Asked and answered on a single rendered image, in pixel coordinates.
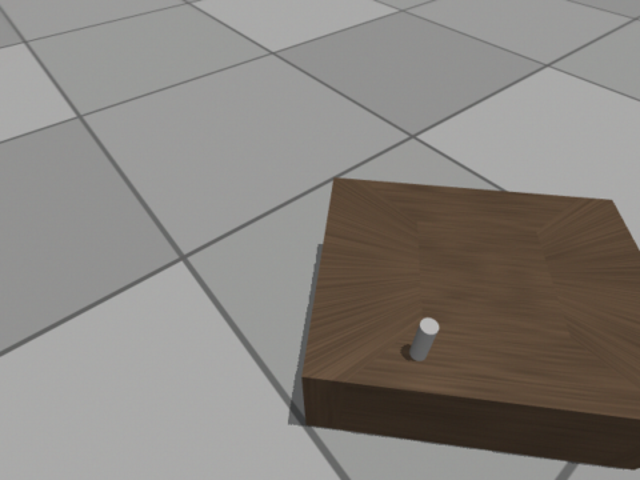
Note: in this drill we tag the can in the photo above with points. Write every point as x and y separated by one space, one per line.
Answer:
423 340

